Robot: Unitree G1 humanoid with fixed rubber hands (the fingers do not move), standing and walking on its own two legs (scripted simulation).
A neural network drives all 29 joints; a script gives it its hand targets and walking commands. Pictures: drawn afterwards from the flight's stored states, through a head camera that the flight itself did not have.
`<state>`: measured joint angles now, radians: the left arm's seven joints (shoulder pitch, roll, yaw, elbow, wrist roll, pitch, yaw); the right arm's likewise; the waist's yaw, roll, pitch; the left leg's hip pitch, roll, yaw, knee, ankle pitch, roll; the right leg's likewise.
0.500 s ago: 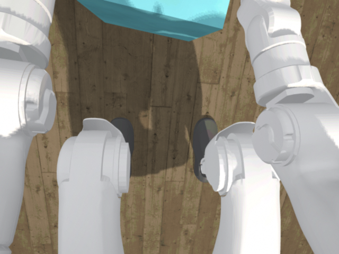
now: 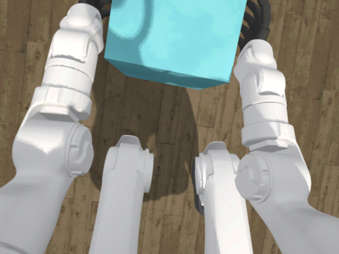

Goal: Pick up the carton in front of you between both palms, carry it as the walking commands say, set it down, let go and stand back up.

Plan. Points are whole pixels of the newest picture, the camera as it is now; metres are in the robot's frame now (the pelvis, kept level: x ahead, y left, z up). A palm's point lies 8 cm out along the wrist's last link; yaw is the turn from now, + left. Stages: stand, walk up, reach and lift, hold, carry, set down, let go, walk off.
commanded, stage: reach and lift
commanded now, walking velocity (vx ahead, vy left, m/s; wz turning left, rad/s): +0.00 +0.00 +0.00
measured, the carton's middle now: (173, 32) +0.56 +0.04 -0.17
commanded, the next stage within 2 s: none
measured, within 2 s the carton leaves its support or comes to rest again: neither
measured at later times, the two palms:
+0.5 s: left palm out of the picture +0.49 +0.19 +0.06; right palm (323, 28) +0.49 -0.11 +0.06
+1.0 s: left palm out of the picture +0.43 +0.17 +0.22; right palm out of the picture +0.45 -0.13 +0.22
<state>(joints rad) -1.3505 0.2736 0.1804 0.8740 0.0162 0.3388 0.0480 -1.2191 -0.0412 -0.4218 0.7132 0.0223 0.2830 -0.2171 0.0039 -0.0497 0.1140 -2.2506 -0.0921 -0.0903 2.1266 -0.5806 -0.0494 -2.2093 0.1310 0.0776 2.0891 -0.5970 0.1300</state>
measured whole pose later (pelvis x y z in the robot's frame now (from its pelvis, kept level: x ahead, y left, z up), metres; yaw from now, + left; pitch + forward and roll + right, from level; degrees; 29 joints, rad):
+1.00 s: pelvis +0.04 -0.01 +0.25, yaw +4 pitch +30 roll -1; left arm -0.69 -0.05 0.37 0.66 0.24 0.37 0.01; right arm -0.65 0.13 -0.45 0.61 -0.21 0.33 -0.08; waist 0.00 -0.03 -0.23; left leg -1.33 -0.09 -0.13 1.24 -0.44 -0.04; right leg -1.31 0.10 0.13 1.23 -0.46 0.06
